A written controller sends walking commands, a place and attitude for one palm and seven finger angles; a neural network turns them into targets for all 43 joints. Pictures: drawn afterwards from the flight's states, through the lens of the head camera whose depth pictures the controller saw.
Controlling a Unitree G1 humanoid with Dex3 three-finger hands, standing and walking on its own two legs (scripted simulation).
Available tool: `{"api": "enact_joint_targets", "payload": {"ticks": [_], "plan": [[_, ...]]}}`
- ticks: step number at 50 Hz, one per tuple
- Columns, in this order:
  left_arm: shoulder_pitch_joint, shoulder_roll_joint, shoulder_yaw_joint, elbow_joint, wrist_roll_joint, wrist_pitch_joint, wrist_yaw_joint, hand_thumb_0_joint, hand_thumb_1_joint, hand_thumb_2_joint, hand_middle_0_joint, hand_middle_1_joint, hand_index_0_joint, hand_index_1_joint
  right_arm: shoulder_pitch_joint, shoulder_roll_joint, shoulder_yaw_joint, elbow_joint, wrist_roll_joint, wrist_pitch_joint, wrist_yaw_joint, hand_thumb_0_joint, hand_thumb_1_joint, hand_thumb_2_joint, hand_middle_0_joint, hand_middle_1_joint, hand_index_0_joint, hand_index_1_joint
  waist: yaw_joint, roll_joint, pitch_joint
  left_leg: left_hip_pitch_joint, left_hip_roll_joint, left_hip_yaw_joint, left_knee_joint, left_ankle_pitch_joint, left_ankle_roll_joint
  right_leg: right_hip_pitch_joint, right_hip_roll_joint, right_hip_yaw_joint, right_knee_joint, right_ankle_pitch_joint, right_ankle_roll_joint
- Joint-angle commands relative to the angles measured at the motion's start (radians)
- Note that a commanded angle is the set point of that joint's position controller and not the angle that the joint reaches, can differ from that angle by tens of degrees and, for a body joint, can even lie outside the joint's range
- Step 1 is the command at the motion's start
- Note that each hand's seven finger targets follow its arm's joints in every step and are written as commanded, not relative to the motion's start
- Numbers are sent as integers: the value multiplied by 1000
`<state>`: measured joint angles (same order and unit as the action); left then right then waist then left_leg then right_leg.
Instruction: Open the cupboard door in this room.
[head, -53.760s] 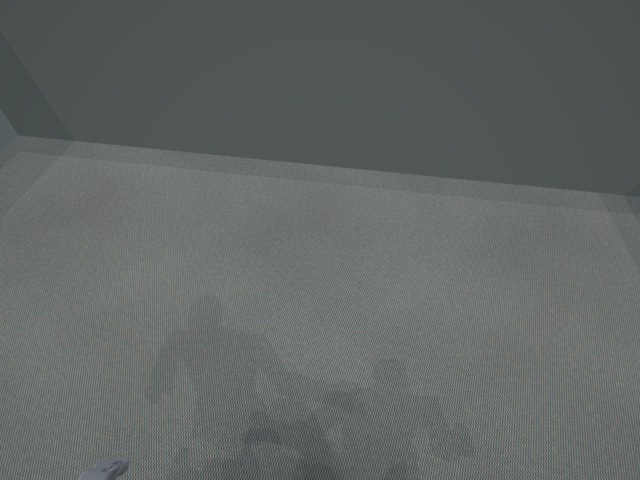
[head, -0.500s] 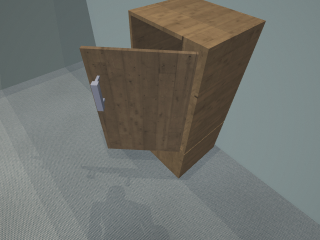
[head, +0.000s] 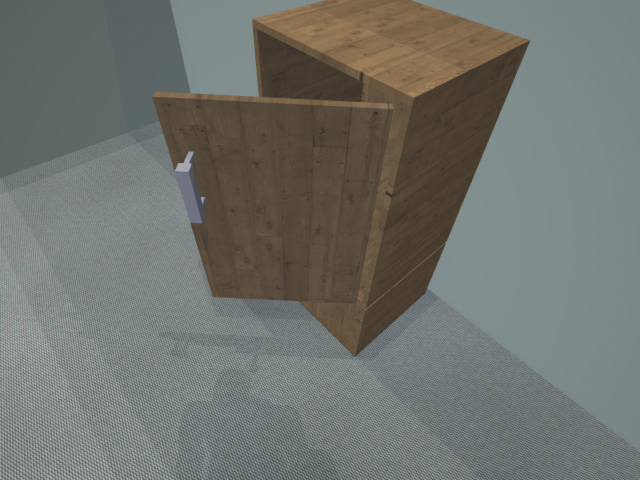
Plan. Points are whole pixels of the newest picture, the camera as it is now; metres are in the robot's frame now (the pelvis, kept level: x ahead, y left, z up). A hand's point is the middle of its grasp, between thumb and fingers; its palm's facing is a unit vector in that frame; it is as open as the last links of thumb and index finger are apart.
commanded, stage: look again from close up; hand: left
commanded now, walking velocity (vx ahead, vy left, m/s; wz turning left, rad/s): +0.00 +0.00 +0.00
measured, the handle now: (193, 187) +0.61 +0.28 -0.02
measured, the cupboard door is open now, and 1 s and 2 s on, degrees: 46 46 46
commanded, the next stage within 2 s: shuffle to correct the standing spot in 0.18 s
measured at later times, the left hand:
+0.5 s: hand out of the picture -0.01 +0.16 -0.18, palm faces +0.08 -0.99 -0.14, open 7.4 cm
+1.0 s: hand out of the picture +0.14 +0.21 -0.18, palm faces +0.02 -0.98 -0.22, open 7.3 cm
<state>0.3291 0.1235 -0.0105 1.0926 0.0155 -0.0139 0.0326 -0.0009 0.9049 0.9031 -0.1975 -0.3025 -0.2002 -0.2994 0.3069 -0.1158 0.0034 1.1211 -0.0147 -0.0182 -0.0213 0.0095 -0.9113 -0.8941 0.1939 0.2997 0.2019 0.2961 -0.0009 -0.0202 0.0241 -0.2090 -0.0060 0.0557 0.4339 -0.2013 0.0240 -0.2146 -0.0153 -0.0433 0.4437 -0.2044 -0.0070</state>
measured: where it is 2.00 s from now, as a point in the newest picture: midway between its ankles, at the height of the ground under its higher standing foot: outside the picture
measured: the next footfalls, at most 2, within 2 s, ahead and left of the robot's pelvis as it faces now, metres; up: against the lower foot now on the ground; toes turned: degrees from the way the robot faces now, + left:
right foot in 0.92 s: +0.17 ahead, -0.09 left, +0.00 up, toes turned -3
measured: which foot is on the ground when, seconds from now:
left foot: down 0.00-1.00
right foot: down 0.00-0.62, up 0.64-0.90, down 0.92-1.00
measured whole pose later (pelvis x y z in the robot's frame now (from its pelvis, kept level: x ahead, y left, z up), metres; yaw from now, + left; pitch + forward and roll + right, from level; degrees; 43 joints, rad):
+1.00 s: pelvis +0.08 +0.03 -0.01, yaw +0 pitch -1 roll +1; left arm 0.18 0.16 0.03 1.03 0.01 -0.01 0.04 0.01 0.93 0.90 -0.20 -0.30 -0.20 -0.30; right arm 0.35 -0.07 0.00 1.12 -0.01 -0.02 -0.04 0.01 -0.90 -0.89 0.20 0.30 0.20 0.30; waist -0.02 0.00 0.09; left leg -0.11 -0.06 0.08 0.48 -0.35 0.07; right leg -0.31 -0.04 -0.05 0.55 -0.22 0.00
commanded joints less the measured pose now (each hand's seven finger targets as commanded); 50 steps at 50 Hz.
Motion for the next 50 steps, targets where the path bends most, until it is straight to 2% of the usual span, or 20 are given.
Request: {"api": "enact_joint_targets", "payload": {"ticks": [1, 14, 17, 20, 22, 25, 26, 28, 29, 30, 31, 32, 34, 37, 40, 44, 46, 47, 49, 50], "plan": [[73, 80, 19, -23, -2, -13, 6, 0, 900, 900, -200, -300, -200, -300, 69, -89, -14, -22, 4, -11, -8, 0, -900, -900, 200, 300, 200, 300, 1, 22, 52, -49, 101, -104, -113, -42, 3, -17, -88, 104, -99, -24, -27], [82, 71, 19, -15, 0, -12, 7, 0, 900, 900, -200, -300, -200, -300, 71, -84, -13, -16, 4, -11, -11, 0, -900, -900, 200, 300, 200, 300, 2, 28, 63, -42, 104, -105, -124, -36, 2, -14, -84, 99, -100, -6, -26], [95, 80, 27, -16, 7, -10, 5, 0, 900, 900, -200, -300, -200, -300, 86, -96, -17, -16, -1, -4, -6, 0, -900, -900, 200, 300, 200, 300, 10, 22, 71, -64, 90, -98, -115, -159, 9, -11, -89, 102, -92, -133, -40], [106, 100, 43, -28, 11, -4, 1, 0, 900, 900, -200, -300, -200, -300, 90, -97, -22, -34, -6, 7, 1, 0, -900, -900, 200, 300, 200, 300, 18, -21, 107, -127, 60, -72, -58, -252, 12, -42, -114, 155, -124, -314, -61], [125, 122, 56, -36, 10, -1, 1, 0, 900, 900, -200, -300, -200, -300, 91, -86, -24, -52, -8, 15, 5, 0, -900, -900, 200, 300, 200, 300, 24, -90, 134, -173, 21, -27, 37, -238, 4, -47, -166, 233, -184, -422, -91], [126, 140, 76, -50, 7, -3, 4, 0, 900, 900, -200, -300, -200, -300, 102, -69, -25, -69, -11, 10, 7, 0, -900, -900, 200, 300, 200, 300, 18, -129, 118, -162, 18, -2, 150, -157, 2, -58, -248, 310, -232, -427, -141], [113, 142, 79, -57, 8, -5, 4, 0, 900, 900, -200, -300, -200, -300, 115, -66, -24, -68, -10, 5, 9, 0, -900, -900, 200, 300, 200, 300, 10, -119, 115, -129, 24, -1, 118, -147, 3, -77, -243, 280, -209, -390, -140], [84, 126, 81, -71, 11, -2, 1, 0, 900, 900, -200, -300, -200, -300, 164, -69, -23, -58, -8, -4, 8, 0, -900, -900, 200, 300, 200, 300, -11, -14, 118, -43, 32, -12, 11, -141, 7, -125, -179, 180, -102, -314, -119], [72, 107, 76, -75, 13, 4, -2, 0, 900, 900, -200, -300, -200, -300, 195, -91, -26, -50, -10, -8, 6, 0, -900, -900, 200, 300, 200, 300, -19, 72, 132, -16, 69, -78, -54, -169, 24, -164, -115, 107, -8, -299, -95], [61, 71, 68, -83, 16, 6, -7, 0, 900, 900, -200, -300, -200, -300, 236, -128, -33, -41, -12, -12, 2, 0, -900, -900, 200, 300, 200, 300, -33, 208, 126, 36, 165, -216, -154, -205, 68, -229, -39, -4, 163, -252, -63], [24, 43, 58, -102, 21, 1, -9, 0, 900, 900, -200, -300, -200, -300, 278, -151, -37, -34, -12, -14, -7, 0, -900, -900, 200, 300, 200, 300, -50, 279, 137, 98, 262, -363, -249, -196, 138, -346, 4, -70, 335, -296, -38], [-9, 46, 54, -118, 24, -7, -11, 0, 900, 900, -200, -300, -200, -300, 294, -137, -32, -33, -10, -18, -13, 0, -900, -900, 200, 300, 200, 300, -55, 225, 142, 160, 307, -415, -243, -72, 212, -436, -18, -37, 474, -339, -46], [-47, 33, 54, -120, 18, -20, -18, 0, 900, 900, -200, -300, -200, -300, 262, -124, -24, -46, -14, -30, -13, 0, -900, -900, 200, 300, 200, 300, -42, 87, 91, 187, 305, -349, -188, 202, 245, -445, -64, -4, 555, -309, -48], [-35, -1, 41, -96, 9, -10, -19, 0, 900, 900, -200, -300, -200, -300, 204, -96, -10, -49, -12, -44, -24, 0, -900, -900, 200, 300, 200, 300, -4, 53, 54, 139, 245, -202, -159, 543, 202, -314, -68, -9, 457, -206, -18], [-26, 8, 35, -71, -1, 5, -6, 0, 900, 900, -200, -300, -200, -300, 176, -92, -3, -31, -5, -45, -36, 0, -900, -900, 200, 300, 200, 300, 8, 107, 19, 116, 216, -134, -113, 766, 149, -161, -53, -4, 285, -115, -3], [-17, 64, 45, -54, -2, 6, 4, 0, 900, 900, -200, -300, -200, -300, 148, -94, -19, -17, 3, -31, -41, 0, -900, -900, 200, 300, 200, 300, 24, 79, 18, 116, 197, -128, -31, 723, 76, -28, -50, 4, 37, 62, -4], [11, 106, 53, -48, -2, -1, 10, 0, 900, 900, -200, -300, -200, -300, 148, -77, -30, -29, 9, -25, -38, 0, -900, -900, 200, 300, 200, 300, 21, 6, -13, 15, 127, -95, 18, 504, 20, 104, -115, 94, 58, 460, -33], [1, 125, 53, -56, -3, 2, 11, 0, 900, 900, -200, -300, -200, -300, 152, -73, -35, -31, 8, -20, -34, 0, -900, -900, 200, 300, 200, 300, 11, 40, -2, -24, 99, -83, 2, 394, 3, 117, -160, 108, 93, 587, -46], [-19, 122, 57, -69, -6, 3, 13, 0, 900, 900, -200, -300, -200, -300, 151, -73, -44, -32, 8, 0, -33, 0, -900, -900, 200, 300, 200, 300, 1, -76, -43, -3, 91, -68, 27, 289, -2, 93, -177, 132, 136, 610, -81], [-36, 121, 58, -79, -5, 6, 15, 0, 900, 900, -200, -300, -200, -300, 151, -73, -48, -33, 8, 2, -32, 0, -900, -900, 200, 300, 200, 300, -4, -80, -57, 11, 91, -65, 32, 301, -2, 82, -177, 126, 144, 599, -85]]}}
